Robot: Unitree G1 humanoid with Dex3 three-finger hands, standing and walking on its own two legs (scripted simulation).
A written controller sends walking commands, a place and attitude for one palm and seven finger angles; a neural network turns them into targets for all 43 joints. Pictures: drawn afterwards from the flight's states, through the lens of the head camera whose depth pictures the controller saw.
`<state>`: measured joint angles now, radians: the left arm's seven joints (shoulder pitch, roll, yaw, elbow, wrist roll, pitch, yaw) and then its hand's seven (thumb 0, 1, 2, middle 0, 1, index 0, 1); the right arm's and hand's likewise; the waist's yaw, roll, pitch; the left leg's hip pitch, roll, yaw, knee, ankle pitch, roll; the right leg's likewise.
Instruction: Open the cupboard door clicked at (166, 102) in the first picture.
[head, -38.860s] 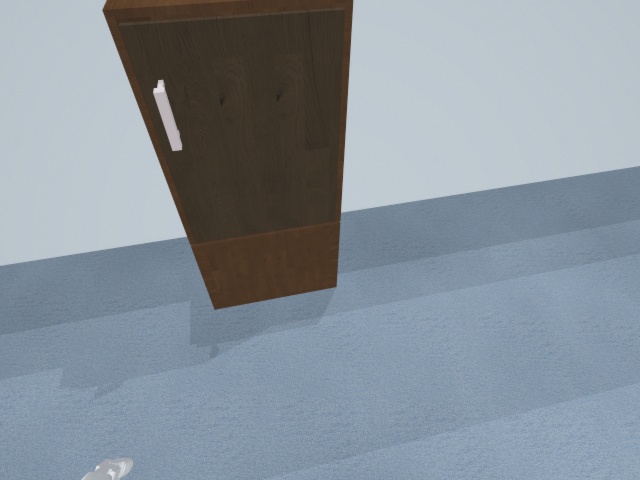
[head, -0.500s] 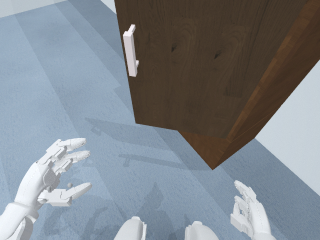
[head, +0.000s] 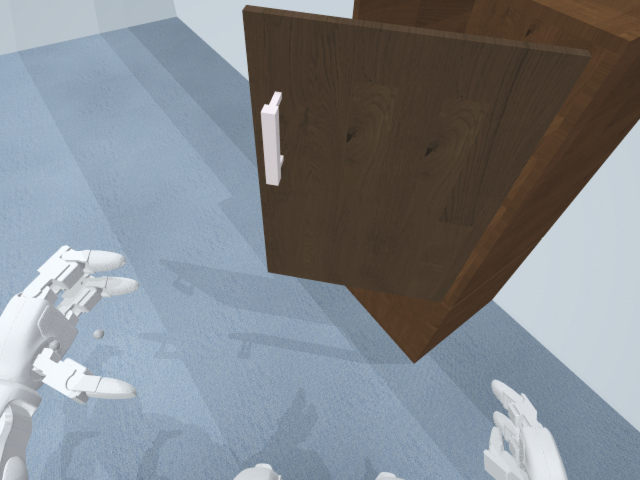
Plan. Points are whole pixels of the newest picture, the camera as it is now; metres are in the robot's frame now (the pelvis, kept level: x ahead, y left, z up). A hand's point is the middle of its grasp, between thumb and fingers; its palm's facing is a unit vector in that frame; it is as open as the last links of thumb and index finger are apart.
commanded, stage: raise the hand with hooked fingers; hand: left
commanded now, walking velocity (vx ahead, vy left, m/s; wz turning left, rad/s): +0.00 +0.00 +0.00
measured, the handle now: (275, 140) +0.57 +0.11 +0.10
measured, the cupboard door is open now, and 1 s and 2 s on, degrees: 44 44 44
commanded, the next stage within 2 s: move the hooked fingers beside the handle in 0.88 s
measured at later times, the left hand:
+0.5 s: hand (83, 279) +0.30 +0.28 +0.11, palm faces -0.08 -1.00 -0.05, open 14.0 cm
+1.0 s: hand (98, 283) +0.29 +0.26 +0.11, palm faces -0.05 -1.00 -0.04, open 14.0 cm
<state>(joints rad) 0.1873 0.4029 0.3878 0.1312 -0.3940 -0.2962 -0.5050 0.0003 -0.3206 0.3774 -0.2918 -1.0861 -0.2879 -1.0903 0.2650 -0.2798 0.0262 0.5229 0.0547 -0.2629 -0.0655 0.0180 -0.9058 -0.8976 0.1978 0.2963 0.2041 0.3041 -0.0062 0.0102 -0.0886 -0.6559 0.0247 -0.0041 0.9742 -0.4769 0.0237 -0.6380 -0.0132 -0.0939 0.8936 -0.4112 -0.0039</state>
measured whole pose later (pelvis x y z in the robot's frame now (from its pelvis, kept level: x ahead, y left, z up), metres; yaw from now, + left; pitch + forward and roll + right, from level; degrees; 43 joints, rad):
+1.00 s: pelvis +0.01 -0.01 +0.02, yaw +0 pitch +8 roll -1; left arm -0.07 0.46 0.45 0.45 -0.37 -0.20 -0.60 -0.01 -0.50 0.30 -0.30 -1.20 -0.30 -1.20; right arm 0.28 -0.29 0.05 0.55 0.06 -0.20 -0.08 0.02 -0.90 -0.90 0.20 0.30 0.21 0.30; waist 0.00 0.03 -0.07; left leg -0.55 0.02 0.01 0.82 -0.41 0.01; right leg -0.55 -0.01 -0.08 0.77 -0.36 -0.01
